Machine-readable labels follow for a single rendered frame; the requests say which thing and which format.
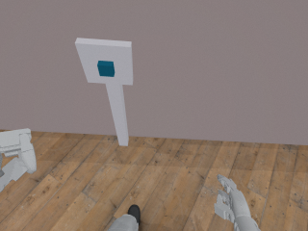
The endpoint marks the panel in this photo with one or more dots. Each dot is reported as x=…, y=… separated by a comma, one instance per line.
x=92, y=50

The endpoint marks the left robot thigh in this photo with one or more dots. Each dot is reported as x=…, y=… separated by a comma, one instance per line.
x=124, y=224

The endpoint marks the robot right forearm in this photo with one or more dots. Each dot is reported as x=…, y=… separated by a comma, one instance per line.
x=245, y=223

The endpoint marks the right robot hand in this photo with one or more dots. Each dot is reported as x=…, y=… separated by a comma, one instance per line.
x=235, y=203

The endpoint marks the button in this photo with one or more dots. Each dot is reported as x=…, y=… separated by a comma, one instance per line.
x=106, y=68

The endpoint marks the robot left shin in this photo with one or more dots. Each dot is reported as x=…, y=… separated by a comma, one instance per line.
x=129, y=216

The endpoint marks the left robot hand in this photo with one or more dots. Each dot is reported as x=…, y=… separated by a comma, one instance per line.
x=16, y=143

